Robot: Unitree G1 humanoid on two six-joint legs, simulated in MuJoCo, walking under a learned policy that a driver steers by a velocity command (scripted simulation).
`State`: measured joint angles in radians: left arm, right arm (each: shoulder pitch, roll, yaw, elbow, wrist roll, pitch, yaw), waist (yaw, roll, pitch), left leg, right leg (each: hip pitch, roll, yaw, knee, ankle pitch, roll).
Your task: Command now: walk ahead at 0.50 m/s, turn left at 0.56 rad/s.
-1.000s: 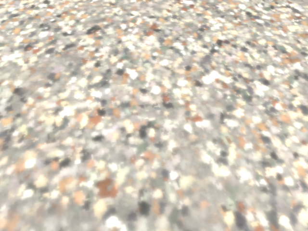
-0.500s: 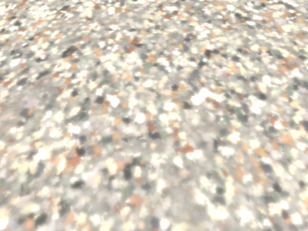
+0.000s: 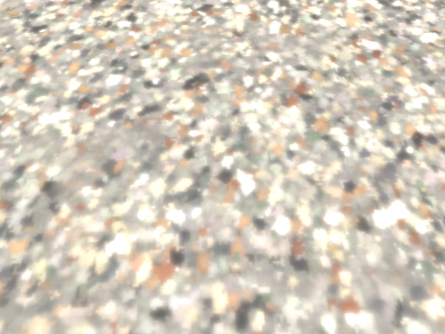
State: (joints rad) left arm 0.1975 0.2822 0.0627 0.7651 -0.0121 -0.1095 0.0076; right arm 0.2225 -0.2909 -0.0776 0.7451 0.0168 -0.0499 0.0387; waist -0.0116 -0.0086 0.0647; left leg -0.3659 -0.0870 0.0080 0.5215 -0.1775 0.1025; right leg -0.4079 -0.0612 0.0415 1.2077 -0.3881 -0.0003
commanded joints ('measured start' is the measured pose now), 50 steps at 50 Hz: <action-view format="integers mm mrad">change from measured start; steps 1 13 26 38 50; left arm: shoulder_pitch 11 -271 32 161 96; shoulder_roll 118 91 72 181 114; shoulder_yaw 35 16 21 37 7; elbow -80 -161 -50 76 52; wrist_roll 21 4 21 -16 -13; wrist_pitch -8 -15 -10 22 26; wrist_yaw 3 -30 -18 -19 -21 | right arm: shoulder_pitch -3 143 61 -237 -1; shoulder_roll -106 -148 -74 -29 -71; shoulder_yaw -24 -36 -14 23 -1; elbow -87 -46 -130 -212 -99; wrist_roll -8 11 12 6 -23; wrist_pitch -21 5 18 -14 -32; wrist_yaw -15 -59 -42 0 -12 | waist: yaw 28 -64 33 96 15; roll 47 111 -102 -67 113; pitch -125 -62 -67 -3 -104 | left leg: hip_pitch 234 207 -304 -243 249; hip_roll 254 212 179 152 324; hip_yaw -374 -373 -132 -9 -256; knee -284 -193 650 82 -327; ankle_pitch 222 78 -134 128 76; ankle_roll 197 106 -89 -78 127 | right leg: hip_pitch -203 -99 301 395 -224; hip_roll -56 59 -176 -194 -96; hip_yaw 43 39 201 -12 26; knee -79 -704 -1013 -1035 -52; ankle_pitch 88 431 240 474 102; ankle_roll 14 50 -176 -176 -11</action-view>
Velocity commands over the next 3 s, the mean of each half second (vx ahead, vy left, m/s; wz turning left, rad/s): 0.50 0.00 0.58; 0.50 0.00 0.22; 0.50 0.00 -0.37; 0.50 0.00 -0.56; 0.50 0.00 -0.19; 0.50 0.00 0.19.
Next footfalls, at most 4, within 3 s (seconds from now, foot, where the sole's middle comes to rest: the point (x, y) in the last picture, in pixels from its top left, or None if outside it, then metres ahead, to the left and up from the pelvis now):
0.36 right None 0.39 -0.12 -0.77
0.86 left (152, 294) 0.56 0.22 -0.77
1.40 right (198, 193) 0.92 0.09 -0.77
1.88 left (142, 137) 1.18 0.31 -0.77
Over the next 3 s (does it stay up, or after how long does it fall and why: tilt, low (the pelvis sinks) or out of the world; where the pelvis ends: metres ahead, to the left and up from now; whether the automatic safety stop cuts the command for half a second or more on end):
stays up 1.60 0.12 -0.01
